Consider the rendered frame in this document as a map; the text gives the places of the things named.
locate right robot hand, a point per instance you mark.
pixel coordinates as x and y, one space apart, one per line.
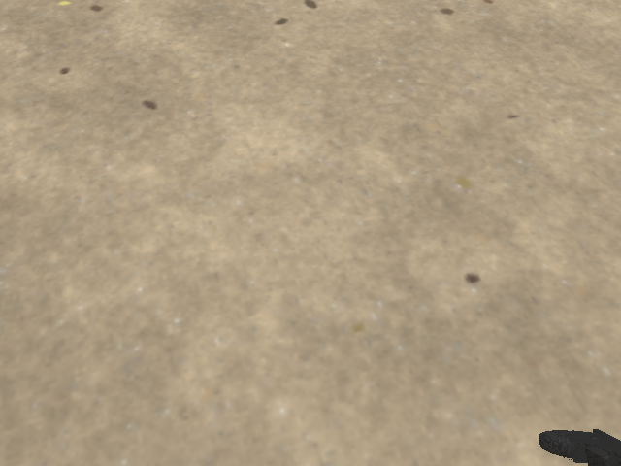
596 449

